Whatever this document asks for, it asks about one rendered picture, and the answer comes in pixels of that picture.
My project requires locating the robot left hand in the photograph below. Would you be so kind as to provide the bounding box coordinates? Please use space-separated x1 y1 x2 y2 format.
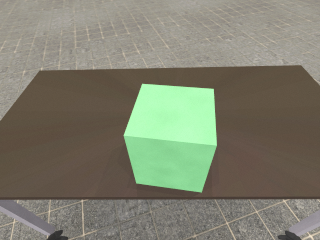
46 230 68 240

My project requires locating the carton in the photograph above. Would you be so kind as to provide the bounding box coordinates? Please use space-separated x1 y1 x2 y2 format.
123 84 217 193

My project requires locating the table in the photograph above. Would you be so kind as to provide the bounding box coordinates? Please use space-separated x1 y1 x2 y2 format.
0 65 320 237

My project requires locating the robot right hand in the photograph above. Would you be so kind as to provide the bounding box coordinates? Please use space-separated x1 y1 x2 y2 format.
277 230 301 240

